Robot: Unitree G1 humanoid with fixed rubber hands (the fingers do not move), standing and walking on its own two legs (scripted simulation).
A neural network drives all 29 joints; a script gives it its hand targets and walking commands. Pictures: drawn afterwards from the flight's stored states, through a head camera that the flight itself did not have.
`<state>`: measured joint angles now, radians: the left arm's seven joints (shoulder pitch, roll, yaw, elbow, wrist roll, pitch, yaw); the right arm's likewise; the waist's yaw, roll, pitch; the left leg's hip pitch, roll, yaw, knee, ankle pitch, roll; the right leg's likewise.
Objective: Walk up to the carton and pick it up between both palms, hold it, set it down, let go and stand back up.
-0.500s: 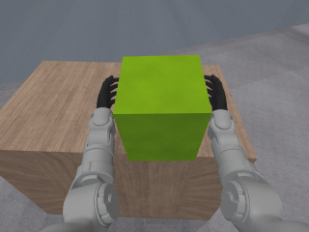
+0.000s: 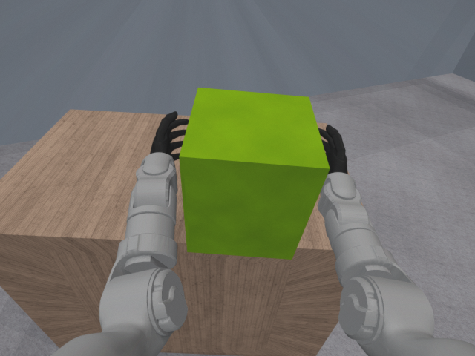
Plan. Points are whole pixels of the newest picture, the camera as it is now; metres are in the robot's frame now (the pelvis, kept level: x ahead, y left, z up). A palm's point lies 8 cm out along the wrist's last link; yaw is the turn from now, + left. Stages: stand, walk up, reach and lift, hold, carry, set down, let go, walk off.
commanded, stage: reach and lift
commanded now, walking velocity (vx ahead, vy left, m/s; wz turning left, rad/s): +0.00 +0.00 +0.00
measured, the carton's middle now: (246, 176) +0.41 +0.00 +0.12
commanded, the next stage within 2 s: hold in 1.98 s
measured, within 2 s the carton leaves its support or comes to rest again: neither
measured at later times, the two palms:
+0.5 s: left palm (148, 148) +0.37 +0.17 +0.20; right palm (325, 166) +0.36 -0.12 +0.18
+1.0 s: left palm (138, 132) +0.37 +0.18 +0.24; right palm (328, 145) +0.36 -0.12 +0.22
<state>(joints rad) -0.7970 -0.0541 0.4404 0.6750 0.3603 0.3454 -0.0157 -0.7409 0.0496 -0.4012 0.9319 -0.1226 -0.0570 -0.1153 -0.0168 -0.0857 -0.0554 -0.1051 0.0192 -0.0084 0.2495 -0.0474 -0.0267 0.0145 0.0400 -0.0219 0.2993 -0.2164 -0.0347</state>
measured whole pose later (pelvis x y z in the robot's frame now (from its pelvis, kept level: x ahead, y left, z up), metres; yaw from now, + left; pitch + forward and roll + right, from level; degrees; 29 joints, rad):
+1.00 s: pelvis -0.01 +0.02 +0.00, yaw +0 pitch -8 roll -1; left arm -0.91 0.03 0.35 0.52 0.30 0.74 0.01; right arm -0.87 -0.01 -0.25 0.83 0.15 0.28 -0.18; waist -0.04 -0.09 -0.06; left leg -0.10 0.01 -0.01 0.31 -0.07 -0.01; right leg 0.04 0.03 -0.02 0.30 -0.20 -0.03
